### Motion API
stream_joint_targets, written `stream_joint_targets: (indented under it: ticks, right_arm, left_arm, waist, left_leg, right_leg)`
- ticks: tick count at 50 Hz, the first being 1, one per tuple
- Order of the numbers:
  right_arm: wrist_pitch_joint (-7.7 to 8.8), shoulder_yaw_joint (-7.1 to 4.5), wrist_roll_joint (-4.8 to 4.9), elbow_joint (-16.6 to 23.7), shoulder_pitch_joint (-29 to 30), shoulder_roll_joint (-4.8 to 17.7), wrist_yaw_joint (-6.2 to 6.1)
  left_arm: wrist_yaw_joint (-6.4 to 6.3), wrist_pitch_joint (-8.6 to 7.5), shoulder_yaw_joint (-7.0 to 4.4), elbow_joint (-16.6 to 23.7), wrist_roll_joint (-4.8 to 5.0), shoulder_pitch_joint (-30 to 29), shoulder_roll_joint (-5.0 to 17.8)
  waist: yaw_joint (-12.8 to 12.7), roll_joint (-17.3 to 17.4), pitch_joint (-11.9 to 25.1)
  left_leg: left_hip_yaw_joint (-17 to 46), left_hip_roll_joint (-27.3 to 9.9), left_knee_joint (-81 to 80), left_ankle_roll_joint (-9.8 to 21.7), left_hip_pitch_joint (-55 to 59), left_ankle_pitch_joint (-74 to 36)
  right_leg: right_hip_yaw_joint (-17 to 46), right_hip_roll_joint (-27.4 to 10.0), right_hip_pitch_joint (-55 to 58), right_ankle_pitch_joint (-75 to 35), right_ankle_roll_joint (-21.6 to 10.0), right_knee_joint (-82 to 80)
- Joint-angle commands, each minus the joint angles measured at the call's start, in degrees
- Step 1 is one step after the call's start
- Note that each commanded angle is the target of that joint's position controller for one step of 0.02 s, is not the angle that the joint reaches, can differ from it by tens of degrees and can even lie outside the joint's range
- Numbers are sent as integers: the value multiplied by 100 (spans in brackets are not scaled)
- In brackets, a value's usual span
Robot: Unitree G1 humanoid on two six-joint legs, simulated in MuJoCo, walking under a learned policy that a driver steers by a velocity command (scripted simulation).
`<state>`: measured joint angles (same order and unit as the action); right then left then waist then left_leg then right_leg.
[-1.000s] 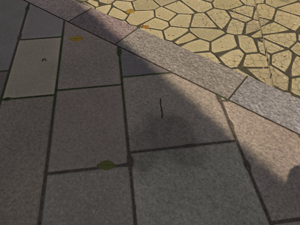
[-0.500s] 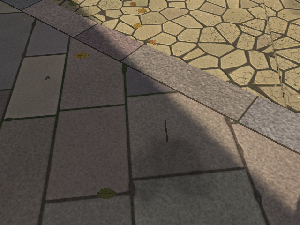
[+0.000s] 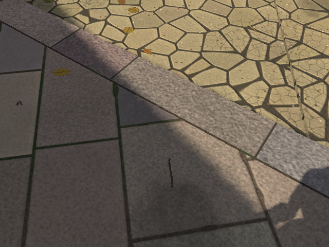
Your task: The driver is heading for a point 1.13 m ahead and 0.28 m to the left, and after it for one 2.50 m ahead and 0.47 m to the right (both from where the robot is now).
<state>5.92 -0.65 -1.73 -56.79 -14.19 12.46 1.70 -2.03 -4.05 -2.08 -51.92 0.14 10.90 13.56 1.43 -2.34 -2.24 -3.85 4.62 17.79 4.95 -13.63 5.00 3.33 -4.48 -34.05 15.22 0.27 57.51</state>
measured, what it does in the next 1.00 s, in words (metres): steps on the spot: right foot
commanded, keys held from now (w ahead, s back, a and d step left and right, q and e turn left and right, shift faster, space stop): no key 0.92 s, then w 0.08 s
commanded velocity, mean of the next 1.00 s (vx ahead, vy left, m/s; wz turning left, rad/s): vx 0.04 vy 0.00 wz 0.00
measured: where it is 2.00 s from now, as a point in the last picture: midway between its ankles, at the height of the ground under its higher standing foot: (175, 218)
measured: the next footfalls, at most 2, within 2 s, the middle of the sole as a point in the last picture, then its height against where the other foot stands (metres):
right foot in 0.16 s outside the picture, level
left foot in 1.72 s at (146, 233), level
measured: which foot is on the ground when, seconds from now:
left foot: down 0.00-1.00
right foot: up 0.00-0.14, down 0.16-1.00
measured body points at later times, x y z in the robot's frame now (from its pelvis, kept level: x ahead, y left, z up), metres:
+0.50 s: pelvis +0.09 -0.04 -0.01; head +0.10 -0.04 +0.44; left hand +0.15 +0.20 -0.15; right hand +0.11 -0.28 -0.16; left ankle +0.05 +0.07 -0.74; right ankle +0.11 -0.15 -0.74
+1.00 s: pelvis +0.09 -0.04 -0.01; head +0.09 -0.04 +0.44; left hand +0.13 +0.20 -0.16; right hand +0.07 -0.27 -0.17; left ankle +0.05 +0.07 -0.74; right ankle +0.11 -0.15 -0.74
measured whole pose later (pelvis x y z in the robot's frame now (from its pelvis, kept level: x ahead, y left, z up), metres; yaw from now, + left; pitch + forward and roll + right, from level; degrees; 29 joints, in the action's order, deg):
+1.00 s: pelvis +0.09 -0.04 -0.01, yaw +0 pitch -2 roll +0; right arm 0.9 -0.8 0.4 -64.4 -17.5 9.5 -2.6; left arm -2.3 0.1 -2.9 -62.7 0.5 11.4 9.9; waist 0.4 0.1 -1.7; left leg -1.7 -0.1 30.4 1.1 -9.1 20.4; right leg -0.3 1.0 -15.7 16.9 -1.6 32.0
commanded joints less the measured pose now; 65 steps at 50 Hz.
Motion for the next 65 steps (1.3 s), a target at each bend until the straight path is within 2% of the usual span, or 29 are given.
stream_joint_targets:
  ticks: [1, 4, 7, 8, 9, 10, 11, 12, 13, 15, 18, 22, 29, 46, 47, 48, 50, 51, 52, 53, 55, 57, 58, 60, 61, 62, 63, 64, 65]
  right_arm:
    - [33, -118, 19, 344, 452, 795, -135]
    - [-90, -141, 80, 213, 215, 894, -185]
    - [-180, -92, 203, 160, 232, 713, -211]
    - [-186, -42, 219, 89, 39, 559, -212]
    - [-171, -4, 155, 51, -180, 438, -215]
    - [-170, -7, 125, -73, -888, 297, -220]
    - [-230, 11, 93, -90, -670, 306, -278]
    - [-295, -28, 108, -76, -430, 463, -306]
    - [-352, -36, 130, -101, -357, 462, -343]
    - [-411, -39, 110, -147, -363, 477, -360]
    - [-395, -40, 144, -202, -297, 459, -349]
    - [-425, -38, 163, -305, -299, 395, -351]
    - [-497, -43, 168, -470, -389, 339, -387]
    - [-475, -58, 157, -679, -551, 190, -425]
    - [-480, -55, 161, -757, -697, 141, -427]
    - [-493, -98, 205, -772, -751, 238, -438]
    - [-461, -169, 274, -674, -801, 423, -465]
    - [-394, -209, 314, -673, -982, 530, -461]
    - [-322, -277, 344, -696, -1183, 707, -445]
    - [-261, -355, 344, -668, -1106, 893, -432]
    - [-160, -352, 278, -554, -978, 786, -386]
    - [-125, -339, 353, -436, -747, 709, -317]
    - [-145, -347, 383, -389, -592, 751, -293]
    - [-178, -351, 382, -326, -545, 798, -263]
    - [-148, -304, 366, -216, -294, 659, -258]
    - [-62, -193, 335, -14, -291, 169, -261]
    - [31, -197, 388, 117, -102, 177, -259]
    - [95, -237, 495, 208, 45, 335, -216]
    - [121, -248, 504, 206, 66, 391, -183]
  left_arm:
    - [-46, 134, -11, -21, -53, 747, 94]
    - [-37, 240, -56, 53, -10, 309, 269]
    - [-35, 236, -111, 3, -76, 252, 346]
    - [-46, 228, -138, -32, -123, 339, 427]
    - [-67, 224, -171, -61, -146, 515, 613]
    - [-86, 245, -237, -116, -70, 263, 939]
    - [-38, 243, -177, -151, -22, 162, 510]
    - [-7, 228, -130, -146, -26, 56, 288]
    - [8, 210, -133, -148, -52, -29, 309]
    - [15, 148, -151, -218, -30, 28, 335]
    - [10, 132, -160, -343, 6, 151, 329]
    - [12, 174, -169, -439, 16, 154, 322]
    - [11, 269, -174, -577, 18, 108, 253]
    - [-32, 386, -152, -871, 4, 43, 141]
    - [-33, 393, -138, -949, -1, 153, 85]
    - [-41, 402, -167, -981, 36, 203, 154]
    - [-46, 344, -193, -913, 77, 97, 220]
    - [-23, 252, -167, -817, 98, -73, 114]
    - [23, 140, -134, -726, 115, -259, -29]
    - [80, 46, -112, -654, 127, -368, -95]
    - [156, -67, -134, -579, 162, -412, 3]
    - [192, -145, -140, -564, 221, -334, 40]
    - [196, -170, -161, -662, 221, -123, 19]
    - [202, -136, -282, -1107, 167, 922, 119]
    - [195, -123, -379, -1285, 154, 1710, 347]
    - [187, -132, -541, -1365, 163, 2515, 1074]
    - [239, -221, -401, -1374, 44, 2533, 804]
    - [243, -299, -265, -1200, 24, 1884, 501]
    - [275, -330, -180, -1020, 22, 1380, 330]
  waist:
    - [-376, 643, 673]
    - [-186, 638, 604]
    - [-263, 541, 426]
    - [-281, 398, 396]
    - [-177, 105, 484]
    - [374, -750, 494]
    - [192, -761, 473]
    - [102, -521, 266]
    - [90, -365, 235]
    - [48, -221, 284]
    - [-34, -29, 434]
    - [-73, 134, 468]
    - [-86, 230, 284]
    - [-125, 228, -70]
    - [-119, 245, 53]
    - [-113, 314, -58]
    - [-37, 470, -505]
    - [65, 669, -670]
    - [156, 1007, -736]
    - [144, 1295, -855]
    - [73, 1106, -923]
    - [-78, 950, -860]
    - [-236, 902, -741]
    - [-605, 764, -290]
    - [-956, 205, -66]
    - [-1092, -1468, 334]
    - [-998, -1307, 380]
    - [-673, -626, -75]
    - [-482, -290, -212]
  left_leg:
    - [474, -1421, -482, 923, -606, -3062]
    - [774, -1541, -526, 885, -464, -1357]
    - [962, -1377, -168, 636, -492, 92]
    - [959, -1180, 54, 395, -523, 407]
    - [807, -893, 463, 150, -657, 776]
    - [407, -428, 482, -43, -887, 1326]
    - [234, -421, 512, -175, -358, 1217]
    - [232, -415, 535, -227, -307, 1123]
    - [246, -447, 555, -229, -272, 1060]
    - [307, -511, 571, -228, -228, 844]
    - [338, -566, 659, -251, -112, 400]
    - [338, -585, 754, -300, -5, 129]
    - [350, -608, 755, -340, 49, 125]
    - [374, -629, 473, -343, -137, 771]
    - [334, -585, 421, -308, -92, 1400]
    - [364, -561, 418, -194, -190, 2264]
    - [829, -849, 175, 129, -433, 3804]
    - [1343, -1196, -88, 335, -315, 4174]
    - [2086, -1726, -513, 603, -42, 4383]
    - [2796, -2294, -832, 881, 66, 4292]
    - [3033, -2558, -910, 986, 198, 3677]
    - [2348, -2215, -715, 670, 253, 2929]
    - [1824, -1894, -522, 498, -63, 2586]
    - [1178, -1383, 257, 305, -820, 1672]
    - [684, -1028, 1565, 61, -1332, 801]
    - [-120, -309, 3752, -360, -2525, 1356]
    - [617, -265, 5183, -275, -3250, 2532]
    - [920, -666, 5790, -67, -3737, 2173]
    - [882, -921, 5782, 59, -3755, 1560]
  right_leg:
    - [-99, -42, 1421, -707, 118, -1093]
    - [-77, 19, 1579, -813, 134, -1814]
    - [-215, 160, 2077, -865, -42, -2916]
    - [-84, 38, 2372, -1263, -134, -3368]
    - [328, -371, 2719, -2128, -272, -3412]
    - [559, -570, 2777, -1939, -633, -3336]
    - [528, -409, 2210, -906, -636, -3528]
    - [393, -184, 1989, -545, -507, -3575]
    - [286, -67, 1955, -657, -407, -3495]
    - [194, 3, 2089, -1093, -386, -3364]
    - [102, 60, 2351, -1841, -423, -3120]
    - [47, 101, 2461, -2181, -463, -2986]
    - [-27, 181, 2425, -2017, -447, -2996]
    - [-110, 293, 2367, -1065, -334, -3236]
    - [-185, 371, 2407, -379, -341, -3242]
    - [-304, 510, 2239, 730, -376, -3120]
    - [-352, 583, 1508, 2139, -460, -2864]
    - [-393, 579, 1102, 2012, -455, -2555]
    - [-614, 632, 725, 1400, -396, -1960]
    - [-624, 494, 437, 810, -429, -1346]
    - [-380, 187, 17, 1129, -562, -791]
    - [-480, 136, 420, 1187, -633, -1683]
    - [-769, 321, 1217, 785, -617, -2347]
    - [-1027, 733, 3018, -41, -480, -2774]
    - [-172, 223, 3779, 197, -670, -3221]
    - [2258, -1167, 4730, 701, -1414, -4243]
    - [3886, -1858, 4571, 1267, -1886, -4832]
    - [3462, -1847, 4249, 1482, -1735, -4770]
    - [2683, -1569, 3957, 1234, -1507, -4789]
